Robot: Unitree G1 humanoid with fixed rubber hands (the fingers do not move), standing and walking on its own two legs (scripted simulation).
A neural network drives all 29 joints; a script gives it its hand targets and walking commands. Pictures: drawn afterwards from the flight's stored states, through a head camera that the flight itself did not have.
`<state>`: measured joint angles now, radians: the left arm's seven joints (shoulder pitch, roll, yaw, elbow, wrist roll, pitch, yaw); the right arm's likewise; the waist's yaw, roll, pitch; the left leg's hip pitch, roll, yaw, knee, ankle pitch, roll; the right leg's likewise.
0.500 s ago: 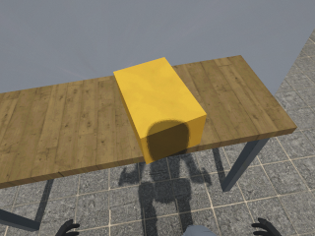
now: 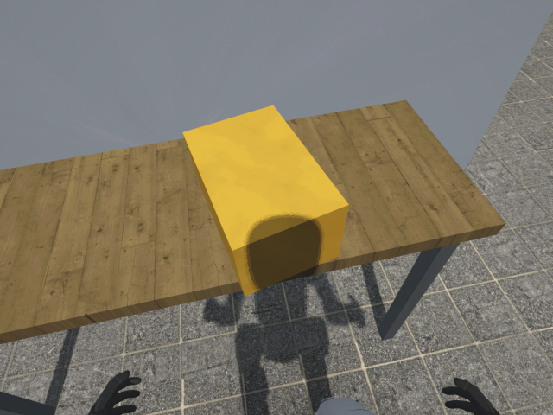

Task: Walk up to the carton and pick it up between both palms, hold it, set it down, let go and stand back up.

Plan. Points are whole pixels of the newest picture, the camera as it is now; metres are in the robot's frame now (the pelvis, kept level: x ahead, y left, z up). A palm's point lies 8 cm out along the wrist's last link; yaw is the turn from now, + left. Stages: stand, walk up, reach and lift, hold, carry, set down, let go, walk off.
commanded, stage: walk up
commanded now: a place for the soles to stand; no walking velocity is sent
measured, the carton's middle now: (260, 193) +0.45 +0.03 +0.03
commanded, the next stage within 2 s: reach and lift in 0.20 s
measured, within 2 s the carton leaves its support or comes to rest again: neither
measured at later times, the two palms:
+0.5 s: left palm (127, 394) +0.17 +0.23 -0.07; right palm (473, 377) +0.17 -0.27 -0.09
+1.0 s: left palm (120, 388) +0.16 +0.22 +0.00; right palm (454, 358) +0.18 -0.23 -0.03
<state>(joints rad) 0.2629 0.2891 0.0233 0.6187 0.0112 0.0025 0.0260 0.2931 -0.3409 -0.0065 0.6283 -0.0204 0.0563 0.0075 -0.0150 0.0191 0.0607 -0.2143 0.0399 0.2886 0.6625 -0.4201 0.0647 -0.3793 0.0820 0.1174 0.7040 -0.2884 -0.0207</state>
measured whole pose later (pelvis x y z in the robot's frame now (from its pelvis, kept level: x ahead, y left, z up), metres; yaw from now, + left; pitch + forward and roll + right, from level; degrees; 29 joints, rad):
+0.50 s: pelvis -0.02 -0.01 -0.01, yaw +6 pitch -1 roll +0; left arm 0.04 0.22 0.00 0.45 0.03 0.28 0.05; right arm 0.09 -0.30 -0.14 0.77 -0.04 -0.23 0.06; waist -0.02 0.03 0.13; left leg -0.32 0.04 0.18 0.77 -0.42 0.05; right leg -0.43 0.04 -0.01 0.75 -0.30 -0.04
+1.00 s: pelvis +0.00 -0.03 +0.02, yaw +9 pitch -6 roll +1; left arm 0.18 0.20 0.00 0.32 -0.01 0.18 0.10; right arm 0.31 -0.17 -0.03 0.44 0.02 -0.13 0.06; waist -0.01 0.01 0.07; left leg -0.04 0.00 0.12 0.41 -0.25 0.02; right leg -0.15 0.04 -0.04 0.44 -0.19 -0.06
